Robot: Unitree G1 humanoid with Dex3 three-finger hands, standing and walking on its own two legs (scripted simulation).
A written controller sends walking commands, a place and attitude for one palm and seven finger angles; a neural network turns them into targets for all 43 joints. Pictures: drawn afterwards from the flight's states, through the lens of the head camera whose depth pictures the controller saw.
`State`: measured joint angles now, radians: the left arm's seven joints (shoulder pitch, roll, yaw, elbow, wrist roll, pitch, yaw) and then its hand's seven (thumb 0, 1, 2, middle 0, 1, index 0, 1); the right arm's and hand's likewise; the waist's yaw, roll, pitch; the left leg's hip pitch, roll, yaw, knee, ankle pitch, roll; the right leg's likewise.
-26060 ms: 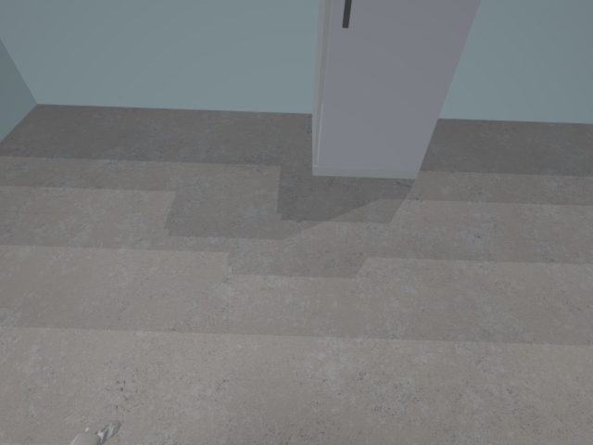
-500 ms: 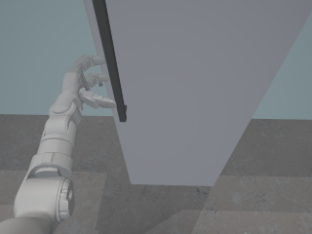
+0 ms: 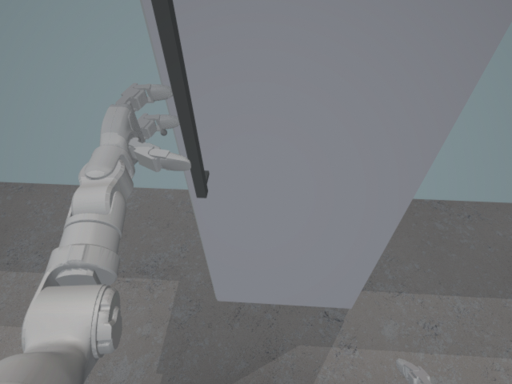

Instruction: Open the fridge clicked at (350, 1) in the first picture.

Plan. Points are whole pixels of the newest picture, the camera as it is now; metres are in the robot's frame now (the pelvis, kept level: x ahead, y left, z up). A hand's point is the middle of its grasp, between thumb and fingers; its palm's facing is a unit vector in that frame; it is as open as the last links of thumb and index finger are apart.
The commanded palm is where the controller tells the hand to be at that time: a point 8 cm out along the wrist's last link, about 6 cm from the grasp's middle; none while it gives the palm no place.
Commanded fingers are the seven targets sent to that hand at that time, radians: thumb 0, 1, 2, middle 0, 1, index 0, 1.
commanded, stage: feel for the door with the fingertips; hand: left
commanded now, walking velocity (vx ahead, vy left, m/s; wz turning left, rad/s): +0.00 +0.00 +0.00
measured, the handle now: (184, 83) +0.50 +0.13 +0.24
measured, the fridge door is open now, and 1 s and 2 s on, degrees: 0 0 0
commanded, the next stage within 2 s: slide the fingers in behind the handle in 0.24 s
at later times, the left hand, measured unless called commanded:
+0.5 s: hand (168, 126) +0.46 +0.15 +0.18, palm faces -0.03 -1.00 +0.02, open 13.7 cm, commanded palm +0.43 +0.21 +0.18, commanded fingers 0.00 -0.50 0.30 -0.30 -1.20 -0.30 -1.20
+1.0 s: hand (179, 130) +0.44 +0.13 +0.19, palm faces -0.03 -1.00 +0.01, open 14.0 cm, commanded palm +0.42 +0.18 +0.18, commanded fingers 0.00 -0.50 0.30 -0.30 -1.20 -0.30 -1.20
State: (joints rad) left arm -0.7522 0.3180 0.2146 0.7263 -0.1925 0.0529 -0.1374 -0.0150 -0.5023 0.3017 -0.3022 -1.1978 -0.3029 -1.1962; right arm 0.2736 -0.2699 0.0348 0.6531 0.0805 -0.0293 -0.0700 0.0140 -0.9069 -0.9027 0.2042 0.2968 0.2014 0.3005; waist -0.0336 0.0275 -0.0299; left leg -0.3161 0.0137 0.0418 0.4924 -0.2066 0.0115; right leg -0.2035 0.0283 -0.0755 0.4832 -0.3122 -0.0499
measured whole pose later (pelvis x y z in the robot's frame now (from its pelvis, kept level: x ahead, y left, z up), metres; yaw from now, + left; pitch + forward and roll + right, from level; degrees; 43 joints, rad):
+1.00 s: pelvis -0.01 +0.02 +0.00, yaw +0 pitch +2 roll +0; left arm -0.84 0.26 0.17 0.81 -0.16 0.02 -0.07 -0.01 -0.50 0.30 -0.30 -1.20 -0.30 -1.20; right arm 0.27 -0.25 0.04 0.66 0.07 -0.05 -0.05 0.01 -0.91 -0.90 0.20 0.30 0.20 0.30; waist -0.05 0.02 -0.03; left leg -0.36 0.00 0.05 0.52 -0.20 0.03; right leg -0.24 0.01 -0.07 0.51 -0.31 -0.03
